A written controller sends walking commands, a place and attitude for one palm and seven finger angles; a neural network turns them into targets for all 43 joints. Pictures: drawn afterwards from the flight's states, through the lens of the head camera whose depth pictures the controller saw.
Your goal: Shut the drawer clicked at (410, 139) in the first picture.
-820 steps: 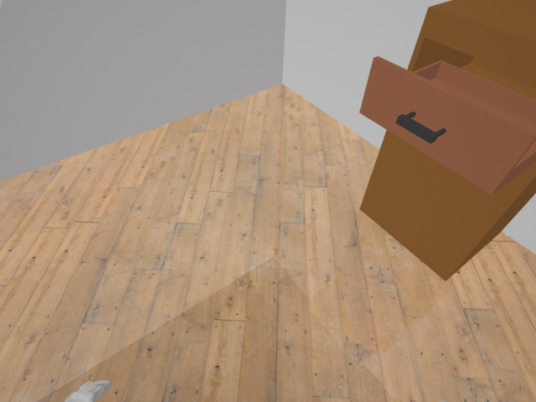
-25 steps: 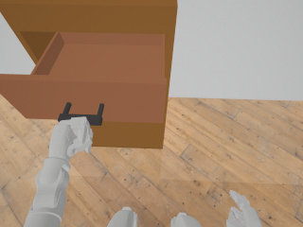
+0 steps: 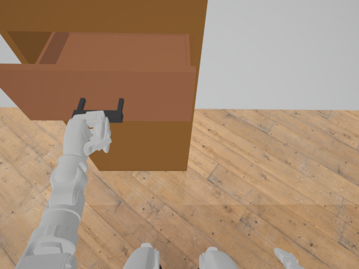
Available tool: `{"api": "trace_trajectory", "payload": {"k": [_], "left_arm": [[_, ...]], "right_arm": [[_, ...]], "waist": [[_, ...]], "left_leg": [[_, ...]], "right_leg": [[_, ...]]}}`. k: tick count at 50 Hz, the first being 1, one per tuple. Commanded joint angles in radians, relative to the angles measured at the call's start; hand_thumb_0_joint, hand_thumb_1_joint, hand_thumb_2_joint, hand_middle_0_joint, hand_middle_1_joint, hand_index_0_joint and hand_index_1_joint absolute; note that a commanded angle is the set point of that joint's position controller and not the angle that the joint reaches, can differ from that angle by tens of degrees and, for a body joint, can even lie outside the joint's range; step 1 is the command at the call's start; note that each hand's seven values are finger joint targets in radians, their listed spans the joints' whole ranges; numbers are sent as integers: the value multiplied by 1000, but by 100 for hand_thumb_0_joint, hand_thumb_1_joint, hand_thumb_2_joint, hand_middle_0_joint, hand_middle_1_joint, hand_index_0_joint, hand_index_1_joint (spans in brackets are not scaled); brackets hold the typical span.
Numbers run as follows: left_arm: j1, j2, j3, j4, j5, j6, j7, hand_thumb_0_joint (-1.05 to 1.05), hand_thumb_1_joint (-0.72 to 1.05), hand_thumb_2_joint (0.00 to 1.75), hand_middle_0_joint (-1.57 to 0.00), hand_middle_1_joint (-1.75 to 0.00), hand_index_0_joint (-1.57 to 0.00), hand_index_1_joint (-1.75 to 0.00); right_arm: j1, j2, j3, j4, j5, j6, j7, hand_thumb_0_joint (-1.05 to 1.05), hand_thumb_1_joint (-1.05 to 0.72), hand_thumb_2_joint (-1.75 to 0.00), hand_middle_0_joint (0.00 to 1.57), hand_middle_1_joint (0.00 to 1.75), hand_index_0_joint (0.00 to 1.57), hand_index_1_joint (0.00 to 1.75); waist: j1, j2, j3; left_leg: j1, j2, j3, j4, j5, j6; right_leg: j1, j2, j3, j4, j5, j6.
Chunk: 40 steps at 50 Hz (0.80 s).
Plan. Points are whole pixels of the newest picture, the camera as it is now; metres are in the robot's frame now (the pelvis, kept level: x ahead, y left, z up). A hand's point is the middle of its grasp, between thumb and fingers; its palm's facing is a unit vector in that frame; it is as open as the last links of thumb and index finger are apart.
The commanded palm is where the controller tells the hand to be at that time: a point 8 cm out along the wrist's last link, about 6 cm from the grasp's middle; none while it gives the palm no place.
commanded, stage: push the drawer shut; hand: left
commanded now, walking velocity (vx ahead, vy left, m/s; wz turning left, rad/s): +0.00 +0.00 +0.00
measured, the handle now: (100, 109) +0.47 +0.19 +0.05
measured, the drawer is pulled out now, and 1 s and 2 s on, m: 0.13 0.01 0.00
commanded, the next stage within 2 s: pull the fist back off the drawer in 1.56 s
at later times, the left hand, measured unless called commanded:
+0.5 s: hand (112, 111) +0.46 +0.16 +0.05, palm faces +0.00 -1.00 -0.05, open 2.8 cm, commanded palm +0.45 +0.21 +0.05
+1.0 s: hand (115, 93) +0.52 +0.16 +0.05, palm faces +0.00 -1.00 -0.04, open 2.9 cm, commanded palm +0.51 +0.21 +0.05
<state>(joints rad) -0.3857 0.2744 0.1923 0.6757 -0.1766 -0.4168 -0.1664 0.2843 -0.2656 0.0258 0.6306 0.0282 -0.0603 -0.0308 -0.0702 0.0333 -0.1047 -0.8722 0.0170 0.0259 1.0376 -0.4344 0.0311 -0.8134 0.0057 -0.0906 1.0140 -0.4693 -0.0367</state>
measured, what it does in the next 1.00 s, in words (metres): stands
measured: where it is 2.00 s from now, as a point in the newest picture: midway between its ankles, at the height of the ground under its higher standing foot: outside the picture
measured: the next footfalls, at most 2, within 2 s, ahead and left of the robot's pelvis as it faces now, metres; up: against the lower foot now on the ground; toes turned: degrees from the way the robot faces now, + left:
none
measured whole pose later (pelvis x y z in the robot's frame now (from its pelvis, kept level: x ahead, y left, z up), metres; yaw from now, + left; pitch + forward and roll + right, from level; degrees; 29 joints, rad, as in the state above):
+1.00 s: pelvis +0.00 +0.00 -0.02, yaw -2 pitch +23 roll -3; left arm -0.89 0.48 0.39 1.17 -0.07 -0.44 -0.19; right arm 0.38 -0.27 0.04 0.63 -0.01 0.04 0.00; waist -0.18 0.04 -0.11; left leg -1.06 0.05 0.02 1.12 -0.46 0.03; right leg -0.99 0.04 -0.09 1.06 -0.47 -0.04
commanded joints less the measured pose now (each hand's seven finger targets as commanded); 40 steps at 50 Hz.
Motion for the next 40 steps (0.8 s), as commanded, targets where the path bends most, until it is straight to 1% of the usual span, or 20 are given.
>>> {"api": "trace_trajectory", "payload": {"k": [1, 5, 7, 8, 10, 11, 12, 18, 19, 20, 21, 22, 25, 26, 28, 31, 34, 37, 38, 40], "left_arm": [[-436, 177, 65, -155, -5, -69, 37, 0, 90, 90, -140, -160, -140, -160], [-483, 191, 77, -113, 5, -80, 46, 0, 90, 90, -140, -160, -140, -160], [-549, 197, 75, -60, 13, -81, 44, 0, 90, 90, -140, -160, -140, -160], [-571, 208, 85, -32, 15, -82, 43, 0, 90, 90, -140, -160, -140, -160], [-587, 248, 116, -13, 22, -89, 45, 0, 90, 90, -140, -160, -140, -160], [-606, 243, 109, -3, 26, -91, 42, 0, 90, 90, -140, -160, -140, -160], [-643, 229, 96, 14, 25, -92, 39, 0, 90, 90, -140, -160, -140, -160], [-718, 273, 130, 84, 36, -100, 38, 0, 90, 90, -140, -160, -140, -160], [-733, 264, 121, 79, 37, -104, 38, 0, 90, 90, -140, -160, -140, -160], [-740, 253, 116, 103, 39, -102, 38, 0, 90, 90, -140, -160, -140, -160], [-744, 281, 143, 104, 40, -105, 41, 0, 90, 90, -140, -160, -140, -160], [-737, 280, 143, 104, 39, -107, 41, 0, 90, 90, -140, -160, -140, -160], [-773, 299, 155, 163, 45, -109, 40, 0, 90, 90, -140, -160, -140, -160], [-805, 311, 156, 160, 52, -114, 41, 0, 90, 90, -140, -160, -140, -160], [-826, 324, 165, 169, 56, -119, 41, 0, 90, 90, -140, -160, -140, -160], [-869, 314, 148, 189, 67, -124, 42, 0, 90, 90, -140, -160, -140, -160], [-884, 364, 185, 226, 73, -116, 45, 0, 90, 90, -140, -160, -140, -160], [-923, 383, 186, 257, 82, -106, 39, 0, 90, 90, -140, -160, -140, -160], [-940, 411, 202, 256, 83, -106, 37, 0, 90, 90, -140, -160, -140, -160], [-952, 448, 229, 245, 83, -106, 30, 0, 90, 90, -140, -160, -140, -160]], "right_arm": [[43, -150, -64, -94, -3, -25, -3, 0, -90, -90, 20, 30, 20, 30], [59, -154, -65, -91, -8, -13, 2, 0, -90, -90, 20, 30, 20, 30], [65, -154, -63, -79, -8, -5, 2, 0, -90, -90, 20, 30, 20, 30], [71, -154, -61, -74, -9, -2, 1, 0, -90, -90, 20, 30, 20, 30], [82, -159, -62, -76, -11, 3, 1, 0, -90, -90, 20, 30, 20, 30], [84, -158, -60, -78, -12, 8, 1, 0, -90, -90, 20, 30, 20, 30], [89, -156, -60, -73, -12, 10, 2, 0, -90, -90, 20, 30, 20, 30], [122, -163, -61, -63, -19, 25, 7, 0, -90, -90, 20, 30, 20, 30], [124, -161, -62, -64, -19, 28, 8, 0, -90, -90, 20, 30, 20, 30], [132, -162, -62, -60, -22, 30, 10, 0, -90, -90, 20, 30, 20, 30], [140, -164, -64, -57, -24, 33, 12, 0, -90, -90, 20, 30, 20, 30], [143, -163, -64, -60, -25, 37, 14, 0, -90, -90, 20, 30, 20, 30], [158, -165, -63, -54, -26, 47, 16, 0, -90, -90, 20, 30, 20, 30], [159, -165, -63, -52, -25, 49, 16, 0, -90, -90, 20, 30, 20, 30], [167, -165, -63, -51, -27, 54, 18, 0, -90, -90, 20, 30, 20, 30], [182, -165, -62, -45, -30, 61, 20, 0, -90, -90, 20, 30, 20, 30], [199, -173, -63, -40, -32, 69, 20, 0, -90, -90, 20, 30, 20, 30], [210, -173, -58, -39, -32, 74, 19, 0, -90, -90, 20, 30, 20, 30], [215, -175, -58, -37, -33, 74, 17, 0, -90, -90, 20, 30, 20, 30], [226, -177, -56, -43, -36, 76, 16, 0, -90, -90, 20, 30, 20, 30]], "waist": [[-39, 6, -337], [-40, 11, -357], [-61, 0, -342], [-59, -7, -329], [-53, 8, -357], [-56, 28, -372], [-67, 18, -370], [-67, 46, -424], [-70, 63, -434], [-79, 54, -432], [-72, 41, -444], [-68, 47, -460], [-87, -7, -418], [-92, 29, -421], [-89, 45, -422], [-107, 53, -431], [-113, 34, -433], [-128, 39, -433], [-128, 50, -430], [-120, 70, -474]], "left_leg": [[259, -4, -82, -141, 167, -7], [261, -5, -85, -135, 173, -8], [240, -4, -83, -127, 148, -6], [221, -5, -83, -127, 133, -5], [224, -6, -82, -120, 140, -3], [236, -7, -84, -120, 151, -5], [241, -5, -88, -119, 149, -5], [258, -2, -95, -104, 190, -7], [272, -2, -94, -102, 203, -7], [278, -1, -98, -96, 218, -5], [273, 1, -97, -92, 233, -5], [270, -2, -91, -90, 246, -4], [206, -2, -86, -81, 209, 3], [213, -1, -82, -80, 208, 3], [213, -3, -83, -80, 198, 2], [226, 0, -90, -74, 211, 4], [199, 0, -85, -62, 207, 8], [163, -1, -81, -51, 188, 12], [152, -1, -78, -49, 182, 13], [161, -1, -77, -39, 208, 14]], "right_leg": [[83, 9, 67, -153, 174, 16], [71, 12, 65, -144, 173, 15], [50, 10, 68, -147, 156, 19], [51, 11, 69, -146, 143, 18], [55, 15, 73, -140, 146, 16], [48, 13, 72, -136, 154, 15], [34, 13, 68, -136, 149, 16], [20, 18, 65, -117, 171, 14], [15, 19, 65, -117, 179, 13], [-1, 22, 62, -113, 188, 13], [12, 22, 63, -109, 203, 14], [31, 23, 68, -109, 220, 15], [33, 26, 72, -113, 204, 19], [17, 25, 76, -112, 202, 19], [15, 25, 76, -114, 188, 17], [-10, 28, 74, -109, 193, 18], [0, 30, 81, -113, 196, 20], [-2, 31, 88, -113, 186, 23], [5, 30, 93, -117, 183, 23], [26, 33, 97, -107, 208, 21]]}}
